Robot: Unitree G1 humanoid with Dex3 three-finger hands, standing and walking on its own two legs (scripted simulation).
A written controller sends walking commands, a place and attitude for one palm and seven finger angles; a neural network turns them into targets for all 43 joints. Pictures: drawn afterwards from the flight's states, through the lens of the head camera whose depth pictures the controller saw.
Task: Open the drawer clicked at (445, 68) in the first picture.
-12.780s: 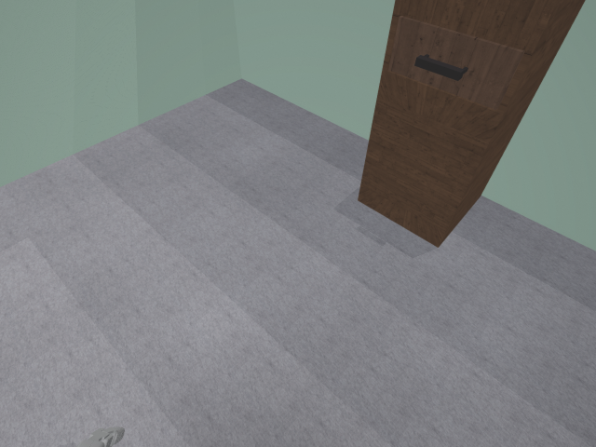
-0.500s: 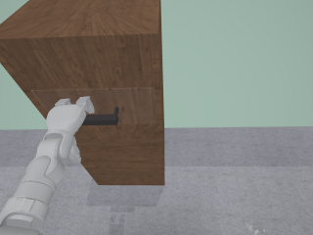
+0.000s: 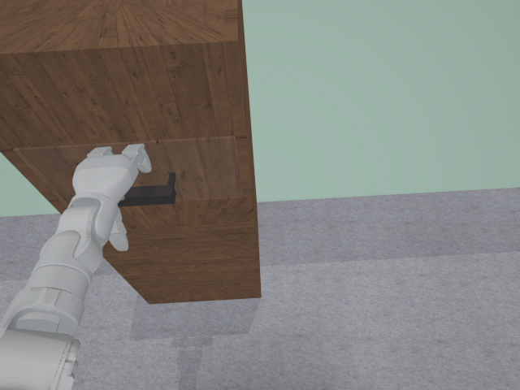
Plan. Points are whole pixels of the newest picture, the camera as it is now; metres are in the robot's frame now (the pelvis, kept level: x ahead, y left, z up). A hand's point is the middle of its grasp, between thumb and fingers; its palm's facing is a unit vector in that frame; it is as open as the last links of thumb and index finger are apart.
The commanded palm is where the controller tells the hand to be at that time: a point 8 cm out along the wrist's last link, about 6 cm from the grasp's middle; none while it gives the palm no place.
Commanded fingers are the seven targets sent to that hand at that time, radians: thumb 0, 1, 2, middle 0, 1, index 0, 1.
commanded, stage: move the hooked fingers above the handle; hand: left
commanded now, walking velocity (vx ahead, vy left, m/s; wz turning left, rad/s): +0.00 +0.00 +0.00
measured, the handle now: (137, 187) +0.47 +0.26 +0.00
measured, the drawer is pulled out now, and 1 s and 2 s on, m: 0.00 0.00 0.00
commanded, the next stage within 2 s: none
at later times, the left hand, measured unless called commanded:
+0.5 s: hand (109, 200) +0.40 +0.27 +0.05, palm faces -0.08 -0.03 -1.00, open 13.8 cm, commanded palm +0.39 +0.25 +0.12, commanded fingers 0.00 -0.50 0.30 -0.30 -1.20 -0.30 -1.20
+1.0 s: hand (133, 195) +0.42 +0.23 +0.05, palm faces -0.11 -0.04 -0.99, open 13.8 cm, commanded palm +0.40 +0.24 +0.12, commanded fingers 0.00 -0.50 0.30 -0.30 -1.20 -0.30 -1.20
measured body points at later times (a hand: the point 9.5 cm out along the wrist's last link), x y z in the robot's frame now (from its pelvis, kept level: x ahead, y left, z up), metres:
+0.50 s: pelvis +0.00 +0.01 +0.00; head +0.04 -0.01 +0.45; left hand +0.40 +0.27 +0.11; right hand +0.07 -0.26 -0.13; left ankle +0.01 +0.13 -0.72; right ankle -0.03 -0.13 -0.72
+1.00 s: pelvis -0.01 +0.01 +0.00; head +0.04 -0.01 +0.45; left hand +0.42 +0.23 +0.10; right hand +0.05 -0.26 -0.14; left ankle +0.01 +0.13 -0.72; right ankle -0.03 -0.13 -0.72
